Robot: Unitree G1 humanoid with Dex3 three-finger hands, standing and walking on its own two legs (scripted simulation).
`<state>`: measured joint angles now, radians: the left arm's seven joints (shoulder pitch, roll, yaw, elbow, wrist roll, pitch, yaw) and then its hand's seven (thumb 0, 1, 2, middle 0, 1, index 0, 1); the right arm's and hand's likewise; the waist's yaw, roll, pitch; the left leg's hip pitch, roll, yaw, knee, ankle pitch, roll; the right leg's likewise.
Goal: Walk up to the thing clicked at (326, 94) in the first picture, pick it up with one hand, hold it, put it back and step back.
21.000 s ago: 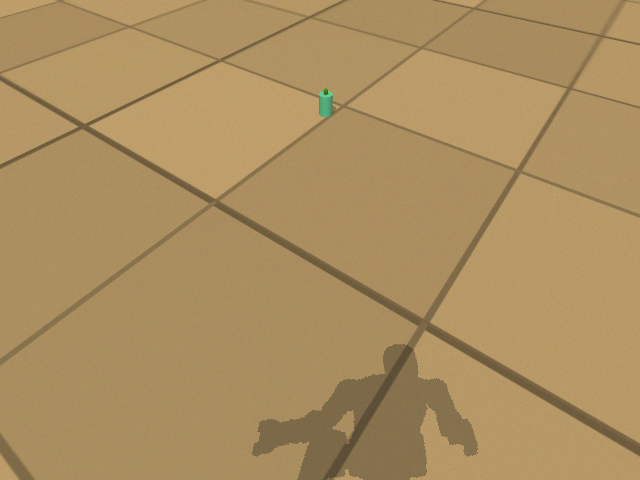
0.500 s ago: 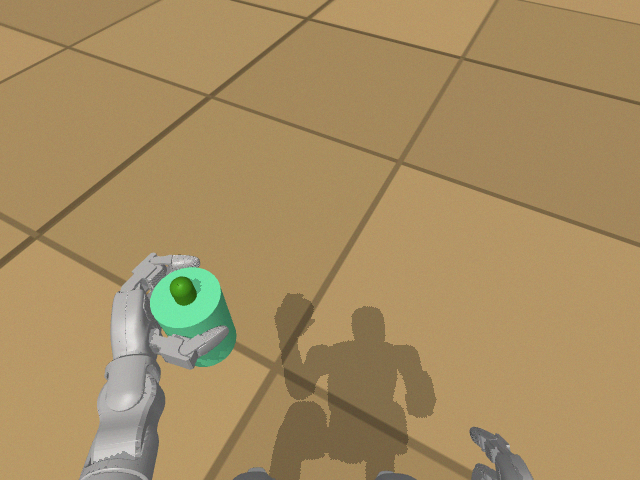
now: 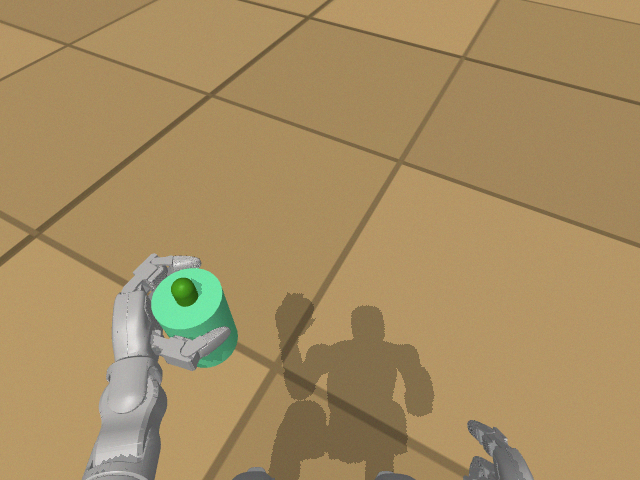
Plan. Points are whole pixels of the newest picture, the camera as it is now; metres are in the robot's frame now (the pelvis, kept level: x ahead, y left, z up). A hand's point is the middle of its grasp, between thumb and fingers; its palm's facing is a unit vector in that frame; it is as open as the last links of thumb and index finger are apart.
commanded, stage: hold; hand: left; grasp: from the side
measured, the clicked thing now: (196, 315) +0.32 +0.16 +0.01
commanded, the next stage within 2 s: crouch in 0.34 s
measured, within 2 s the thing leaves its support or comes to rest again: neither
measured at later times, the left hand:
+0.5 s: hand (192, 305) +0.33 +0.16 +0.03, palm faces +0.17 -0.98 -0.04, open 11.1 cm
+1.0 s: hand (204, 344) +0.34 +0.18 -0.12, palm faces +0.21 -0.98 -0.05, open 11.1 cm
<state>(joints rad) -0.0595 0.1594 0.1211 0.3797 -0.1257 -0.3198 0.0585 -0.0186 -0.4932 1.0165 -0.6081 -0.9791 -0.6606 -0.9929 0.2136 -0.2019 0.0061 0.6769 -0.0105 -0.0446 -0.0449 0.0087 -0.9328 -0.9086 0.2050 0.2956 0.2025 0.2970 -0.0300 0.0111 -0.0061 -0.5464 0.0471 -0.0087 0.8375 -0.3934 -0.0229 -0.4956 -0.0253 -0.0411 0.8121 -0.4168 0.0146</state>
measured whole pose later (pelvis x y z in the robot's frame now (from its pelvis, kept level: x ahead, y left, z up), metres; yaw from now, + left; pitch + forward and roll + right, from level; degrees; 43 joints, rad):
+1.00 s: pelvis -0.03 +0.00 -0.09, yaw -1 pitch +22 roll -2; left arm -0.29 0.21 0.26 0.81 -0.11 -0.67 0.02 -0.02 -0.50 1.02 -0.62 -0.96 -0.68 -0.98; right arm 0.17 -0.24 -0.03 0.69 -0.07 -0.06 0.03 0.01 -0.90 -0.90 0.20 0.30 0.20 0.30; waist -0.08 -0.01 -0.12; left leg -1.18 0.06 -0.05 1.33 -0.54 -0.04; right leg -1.12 -0.02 -0.05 1.31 -0.57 0.00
